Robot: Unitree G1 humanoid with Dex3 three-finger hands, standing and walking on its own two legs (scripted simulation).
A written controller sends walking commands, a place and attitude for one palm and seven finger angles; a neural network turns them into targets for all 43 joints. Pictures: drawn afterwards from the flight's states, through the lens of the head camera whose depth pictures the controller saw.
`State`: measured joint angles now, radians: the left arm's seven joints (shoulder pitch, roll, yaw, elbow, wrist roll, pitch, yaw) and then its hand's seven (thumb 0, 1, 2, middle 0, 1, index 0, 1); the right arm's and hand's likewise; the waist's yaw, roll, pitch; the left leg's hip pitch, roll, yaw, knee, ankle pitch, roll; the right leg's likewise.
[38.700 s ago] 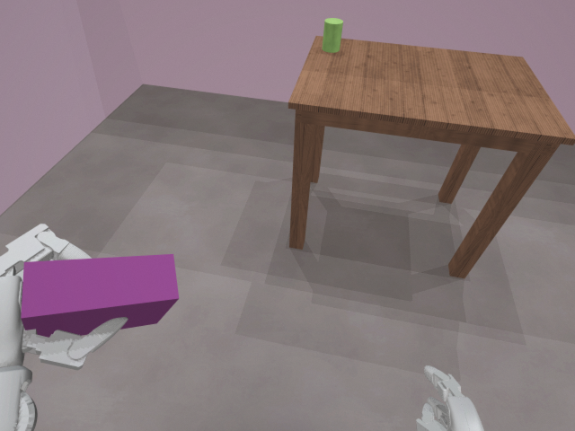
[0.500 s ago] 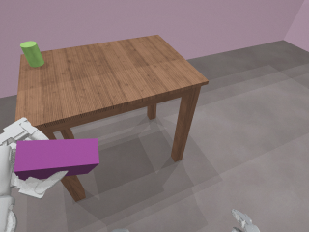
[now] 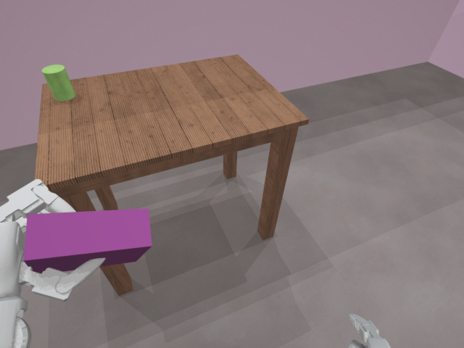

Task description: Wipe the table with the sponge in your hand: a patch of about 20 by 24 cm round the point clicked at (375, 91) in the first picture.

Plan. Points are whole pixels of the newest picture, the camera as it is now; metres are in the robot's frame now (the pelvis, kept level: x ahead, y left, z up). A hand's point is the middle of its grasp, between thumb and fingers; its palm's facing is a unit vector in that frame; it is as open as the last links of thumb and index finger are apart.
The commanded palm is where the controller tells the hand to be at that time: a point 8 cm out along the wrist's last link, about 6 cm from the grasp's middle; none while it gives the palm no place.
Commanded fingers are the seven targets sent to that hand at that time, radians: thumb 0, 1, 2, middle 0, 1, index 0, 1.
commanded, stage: stop stepping back and stand still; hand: left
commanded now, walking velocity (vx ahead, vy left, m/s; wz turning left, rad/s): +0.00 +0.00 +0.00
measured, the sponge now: (109, 240) +0.22 +0.19 +0.15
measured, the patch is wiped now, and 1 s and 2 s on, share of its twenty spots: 1.00 1.00 1.00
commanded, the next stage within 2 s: stand and wait in 0.06 s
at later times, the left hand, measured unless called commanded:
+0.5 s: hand (65, 214) +0.25 +0.26 +0.16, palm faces +0.36 -0.84 -0.40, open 9.1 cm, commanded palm +0.19 +0.30 +0.18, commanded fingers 0.00 0.10 1.30 -1.20 -1.60 -1.20 -1.60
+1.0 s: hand (47, 220) +0.24 +0.27 +0.16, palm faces +0.38 -0.85 -0.36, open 9.1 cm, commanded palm +0.18 +0.31 +0.18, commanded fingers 0.00 0.10 1.30 -1.20 -1.60 -1.20 -1.60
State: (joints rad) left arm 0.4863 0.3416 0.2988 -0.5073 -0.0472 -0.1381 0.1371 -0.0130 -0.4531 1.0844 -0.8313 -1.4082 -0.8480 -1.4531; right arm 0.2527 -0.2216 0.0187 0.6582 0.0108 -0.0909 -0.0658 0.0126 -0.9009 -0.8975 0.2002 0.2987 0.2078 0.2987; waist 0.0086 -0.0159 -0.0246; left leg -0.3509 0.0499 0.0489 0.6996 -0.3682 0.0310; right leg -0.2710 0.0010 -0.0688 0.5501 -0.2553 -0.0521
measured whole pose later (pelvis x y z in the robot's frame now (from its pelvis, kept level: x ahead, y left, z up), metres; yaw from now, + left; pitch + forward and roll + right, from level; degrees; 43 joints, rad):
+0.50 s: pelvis +0.03 +0.02 +0.00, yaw -1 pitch -1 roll -1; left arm 0.48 0.37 0.32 -0.48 -0.05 -0.13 0.15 -0.01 -0.45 1.08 -0.83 -1.41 -0.85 -1.45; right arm 0.16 -0.21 0.01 0.59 0.02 -0.08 -0.05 0.01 -0.90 -0.90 0.20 0.30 0.21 0.30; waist 0.00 0.01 0.04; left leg -0.24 0.04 0.02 0.51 -0.25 -0.02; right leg -0.21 0.02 -0.05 0.47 -0.25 -0.02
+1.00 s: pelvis +0.02 +0.03 +0.01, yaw -1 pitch +0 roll -1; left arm 0.47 0.35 0.30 -0.47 -0.05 -0.12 0.16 -0.01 -0.45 1.08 -0.83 -1.41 -0.85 -1.45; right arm 0.18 -0.21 0.03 0.60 0.01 -0.07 -0.06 0.01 -0.90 -0.90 0.20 0.30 0.21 0.30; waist 0.01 0.01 0.01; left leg -0.25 0.03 0.02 0.48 -0.23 0.01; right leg -0.20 0.00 -0.04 0.42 -0.21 0.00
